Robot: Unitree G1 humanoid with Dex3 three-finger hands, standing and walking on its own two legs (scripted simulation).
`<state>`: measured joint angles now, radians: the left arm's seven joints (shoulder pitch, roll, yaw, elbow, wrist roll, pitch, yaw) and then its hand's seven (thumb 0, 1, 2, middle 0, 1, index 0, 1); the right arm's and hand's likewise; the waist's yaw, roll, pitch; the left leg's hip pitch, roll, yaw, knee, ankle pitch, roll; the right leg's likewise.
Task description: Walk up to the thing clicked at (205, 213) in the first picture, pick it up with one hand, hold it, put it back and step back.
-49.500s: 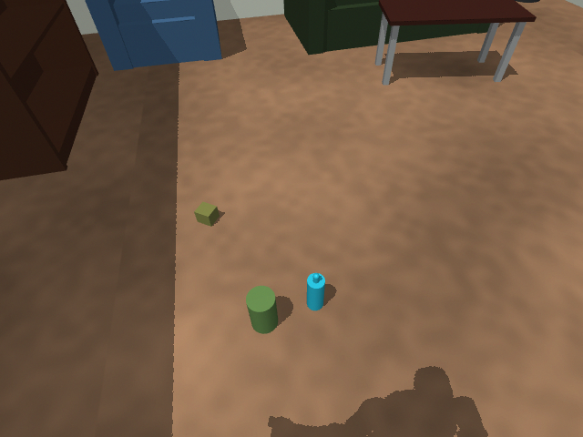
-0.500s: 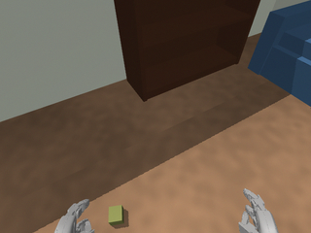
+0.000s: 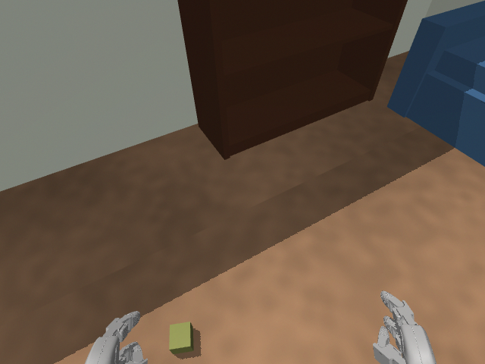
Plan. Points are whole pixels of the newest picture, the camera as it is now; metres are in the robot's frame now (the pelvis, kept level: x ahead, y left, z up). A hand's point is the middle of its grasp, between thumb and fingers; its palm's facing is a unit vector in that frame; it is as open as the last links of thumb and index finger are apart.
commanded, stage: home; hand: left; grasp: from above
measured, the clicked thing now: (181, 337) +0.36 +0.25 -0.68
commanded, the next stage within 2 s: stand in 0.80 s
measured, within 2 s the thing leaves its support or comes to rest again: neither
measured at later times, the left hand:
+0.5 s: hand out of the picture +0.16 +0.18 -0.04, palm faces +0.04 -0.98 -0.20, open 7.4 cm
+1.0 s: hand out of the picture +0.16 +0.20 -0.07, palm faces +0.00 -0.95 -0.30, open 7.4 cm
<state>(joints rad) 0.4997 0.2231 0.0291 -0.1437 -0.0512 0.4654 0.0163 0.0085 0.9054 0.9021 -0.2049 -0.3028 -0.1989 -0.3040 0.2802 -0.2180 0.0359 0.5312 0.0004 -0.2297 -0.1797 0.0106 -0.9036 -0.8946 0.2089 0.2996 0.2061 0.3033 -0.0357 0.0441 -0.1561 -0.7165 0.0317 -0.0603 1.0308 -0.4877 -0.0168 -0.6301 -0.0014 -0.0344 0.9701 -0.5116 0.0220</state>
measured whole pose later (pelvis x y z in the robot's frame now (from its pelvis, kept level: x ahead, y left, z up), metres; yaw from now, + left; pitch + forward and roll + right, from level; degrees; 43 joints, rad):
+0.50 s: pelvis +0.00 +0.00 +0.00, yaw +0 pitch +10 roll -3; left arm 0.50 0.23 0.03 -0.15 -0.05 0.47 0.02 0.01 0.91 0.90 -0.20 -0.30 -0.20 -0.30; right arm 0.29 -0.22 0.03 0.53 0.00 -0.22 -0.18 0.01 -0.90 -0.89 0.21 0.30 0.21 0.30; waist -0.04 0.04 -0.16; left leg -0.71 0.03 -0.06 1.03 -0.49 -0.02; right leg -0.63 0.00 -0.03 0.97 -0.51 0.02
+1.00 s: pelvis -0.01 +0.00 +0.01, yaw -1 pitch +5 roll -1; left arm 0.30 0.27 0.00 0.26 0.04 0.19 0.03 0.01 0.90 0.90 -0.21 -0.30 -0.20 -0.30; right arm 0.19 -0.25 0.02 0.70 -0.09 -0.10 -0.08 0.01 -0.90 -0.89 0.21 0.30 0.21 0.30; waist 0.02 0.00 -0.03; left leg -0.58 0.02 -0.02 0.94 -0.45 -0.01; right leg -0.52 -0.02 0.00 0.93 -0.49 0.02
